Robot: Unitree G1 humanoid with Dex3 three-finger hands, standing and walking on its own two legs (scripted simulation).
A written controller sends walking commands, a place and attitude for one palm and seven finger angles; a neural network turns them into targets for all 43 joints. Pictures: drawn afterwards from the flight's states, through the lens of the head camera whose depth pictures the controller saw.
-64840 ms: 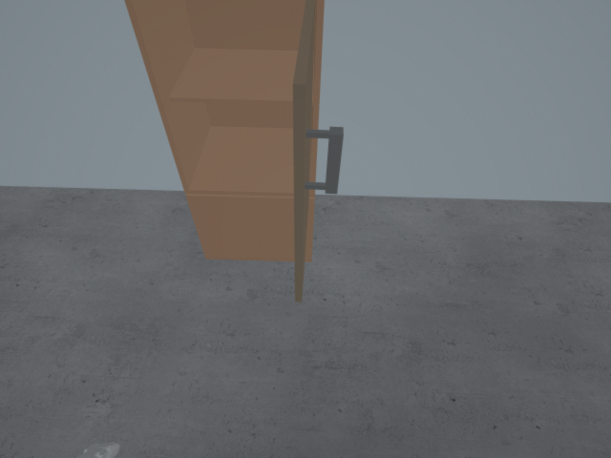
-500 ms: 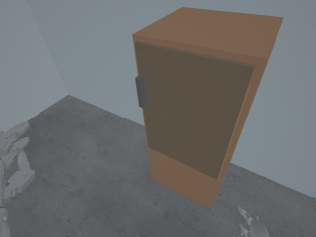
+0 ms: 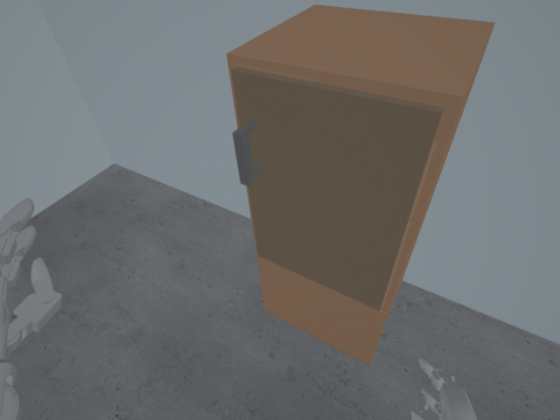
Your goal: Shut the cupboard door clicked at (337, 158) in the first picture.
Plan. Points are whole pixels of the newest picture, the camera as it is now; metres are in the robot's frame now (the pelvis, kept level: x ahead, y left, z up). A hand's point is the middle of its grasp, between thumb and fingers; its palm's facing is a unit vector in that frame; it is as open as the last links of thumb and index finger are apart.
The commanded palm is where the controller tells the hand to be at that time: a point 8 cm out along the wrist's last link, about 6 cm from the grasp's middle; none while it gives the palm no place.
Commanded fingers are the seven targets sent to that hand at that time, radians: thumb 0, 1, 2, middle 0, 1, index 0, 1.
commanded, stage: step back with the hand held close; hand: left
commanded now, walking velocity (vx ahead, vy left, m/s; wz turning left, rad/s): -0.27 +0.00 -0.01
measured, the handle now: (249, 153) +0.64 +0.14 +0.05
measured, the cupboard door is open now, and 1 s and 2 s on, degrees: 0 0 0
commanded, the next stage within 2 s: stop stepping back and stand still in 1.12 s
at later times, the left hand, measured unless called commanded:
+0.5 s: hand (6, 351) +0.14 +0.29 +0.16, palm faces +0.45 -0.76 -0.47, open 7.4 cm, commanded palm +0.08 +0.32 +0.17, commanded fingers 0.00 0.90 0.90 -0.20 -0.30 -0.20 -0.30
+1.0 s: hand out of the picture +0.05 +0.29 +0.17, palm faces +0.50 -0.72 -0.48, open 7.4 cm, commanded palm -0.03 +0.32 +0.17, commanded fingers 0.00 0.90 0.90 -0.20 -0.30 -0.20 -0.30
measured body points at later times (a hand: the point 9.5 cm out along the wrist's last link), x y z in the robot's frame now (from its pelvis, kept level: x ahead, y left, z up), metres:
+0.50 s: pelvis -0.06 +0.02 -0.02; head -0.07 +0.02 +0.43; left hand +0.11 +0.33 +0.18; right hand +0.11 -0.22 -0.09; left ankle -0.02 +0.11 -0.74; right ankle +0.00 -0.12 -0.74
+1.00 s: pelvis -0.14 +0.01 -0.03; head -0.14 +0.03 +0.42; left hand +0.02 +0.33 +0.19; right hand +0.02 -0.23 -0.10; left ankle -0.02 +0.12 -0.74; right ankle -0.06 -0.12 -0.73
